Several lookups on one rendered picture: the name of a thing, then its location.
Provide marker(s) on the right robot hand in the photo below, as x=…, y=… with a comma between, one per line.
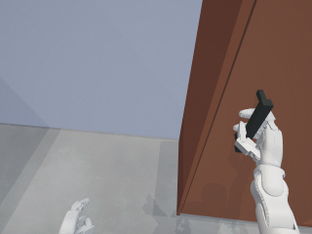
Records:
x=269, y=140

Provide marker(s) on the handle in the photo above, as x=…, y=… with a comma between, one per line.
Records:
x=260, y=113

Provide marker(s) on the robot right forearm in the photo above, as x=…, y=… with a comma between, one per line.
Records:
x=272, y=210

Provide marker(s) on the left robot hand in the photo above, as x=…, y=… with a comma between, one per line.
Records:
x=72, y=221

